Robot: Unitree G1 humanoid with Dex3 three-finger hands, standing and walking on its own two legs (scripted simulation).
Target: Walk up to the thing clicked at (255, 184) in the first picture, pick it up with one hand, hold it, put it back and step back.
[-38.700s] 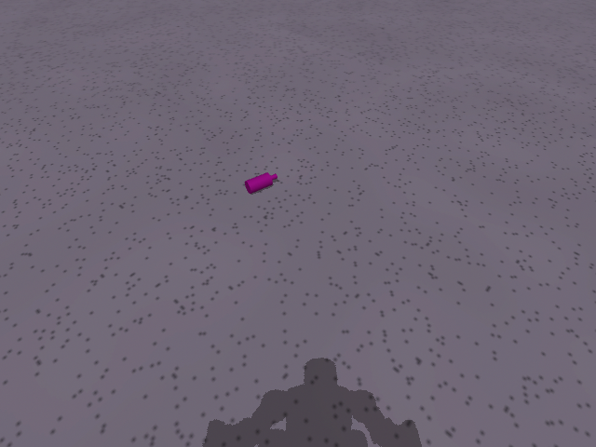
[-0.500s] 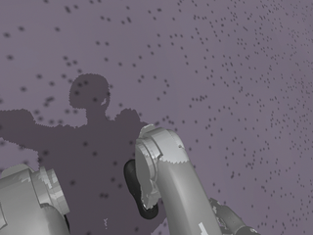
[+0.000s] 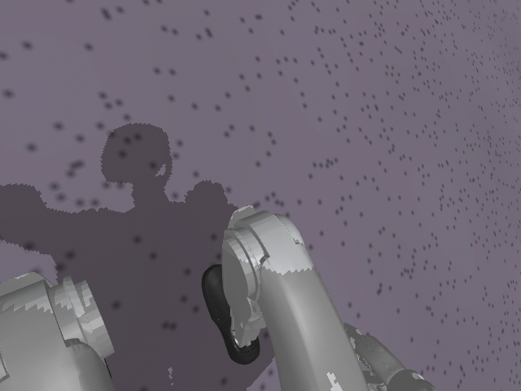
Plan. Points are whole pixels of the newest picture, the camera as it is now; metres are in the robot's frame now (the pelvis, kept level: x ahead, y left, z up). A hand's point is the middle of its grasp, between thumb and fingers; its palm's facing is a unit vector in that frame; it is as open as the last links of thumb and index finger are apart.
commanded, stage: open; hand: left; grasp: from above
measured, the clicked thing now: out of the picture +0.45 +0.35 -0.27
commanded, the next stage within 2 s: withdraw in 0.64 s
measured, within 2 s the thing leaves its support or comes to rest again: neither
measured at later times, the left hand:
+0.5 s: hand out of the picture +0.44 +0.36 -0.24, palm faces -0.50 -0.10 -0.86, open 13.0 cm
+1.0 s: hand out of the picture +0.48 +0.37 -0.19, palm faces -0.31 -0.08 -0.95, open 13.9 cm
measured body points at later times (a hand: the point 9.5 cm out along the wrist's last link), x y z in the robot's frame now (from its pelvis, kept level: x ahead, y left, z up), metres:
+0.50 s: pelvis +0.00 +0.00 +0.00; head +0.27 +0.15 +0.33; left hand +0.46 +0.36 -0.19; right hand +0.08 -0.26 -0.05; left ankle +0.06 +0.12 -0.27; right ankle +0.12 -0.13 -0.27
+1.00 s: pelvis +0.00 +0.00 +0.00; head +0.25 +0.15 +0.34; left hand +0.49 +0.37 -0.14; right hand +0.08 -0.26 -0.05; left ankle +0.06 +0.12 -0.27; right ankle +0.12 -0.13 -0.27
